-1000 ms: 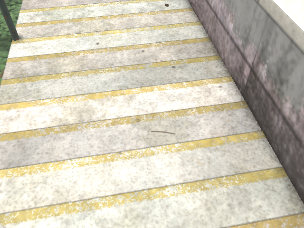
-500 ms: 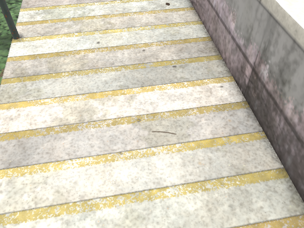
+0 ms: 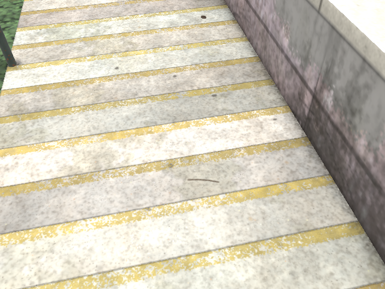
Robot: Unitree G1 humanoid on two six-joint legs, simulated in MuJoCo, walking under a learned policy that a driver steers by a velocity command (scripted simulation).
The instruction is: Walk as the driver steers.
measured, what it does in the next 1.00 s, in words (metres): walks ahead: right foot, then left foot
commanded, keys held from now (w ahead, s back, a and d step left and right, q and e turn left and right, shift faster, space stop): w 0.84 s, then w+q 0.16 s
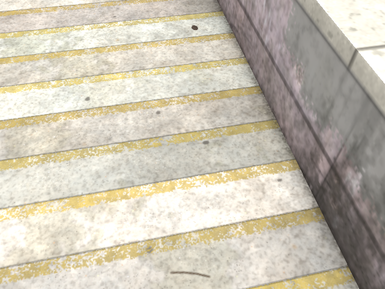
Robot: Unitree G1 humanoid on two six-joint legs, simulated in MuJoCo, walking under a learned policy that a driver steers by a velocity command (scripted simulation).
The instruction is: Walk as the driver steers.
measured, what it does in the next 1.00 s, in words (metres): walks ahead, turning left: right foot, then left foot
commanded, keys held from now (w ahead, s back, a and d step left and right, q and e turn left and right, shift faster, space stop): w+q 0.40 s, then q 0.44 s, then no key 0.16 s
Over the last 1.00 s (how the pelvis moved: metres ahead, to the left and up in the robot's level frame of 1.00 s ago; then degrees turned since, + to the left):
0.50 -0.03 0.01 2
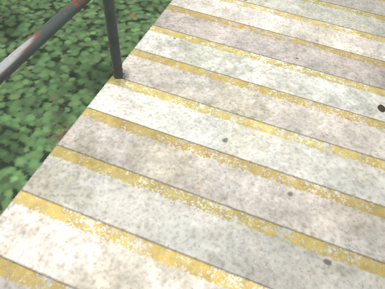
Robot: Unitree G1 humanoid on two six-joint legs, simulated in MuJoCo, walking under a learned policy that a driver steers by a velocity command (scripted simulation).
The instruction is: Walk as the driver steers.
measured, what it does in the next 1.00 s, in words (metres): walks ahead: right foot, then left foot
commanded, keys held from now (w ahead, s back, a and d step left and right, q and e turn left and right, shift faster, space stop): no key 0.66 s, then w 0.34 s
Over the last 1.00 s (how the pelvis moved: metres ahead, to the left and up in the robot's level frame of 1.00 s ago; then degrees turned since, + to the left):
0.38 0.04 -0.01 31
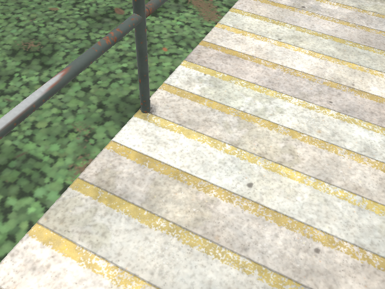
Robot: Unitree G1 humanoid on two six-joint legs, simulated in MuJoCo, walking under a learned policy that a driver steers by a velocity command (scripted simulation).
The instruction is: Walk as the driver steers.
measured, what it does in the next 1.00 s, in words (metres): walks ahead, turning right: right foot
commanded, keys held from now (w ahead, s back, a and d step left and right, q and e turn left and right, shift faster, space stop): w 0.08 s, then w+e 0.92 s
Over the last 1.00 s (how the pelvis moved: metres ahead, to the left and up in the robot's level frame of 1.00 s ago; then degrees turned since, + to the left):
0.12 -0.01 -0.01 2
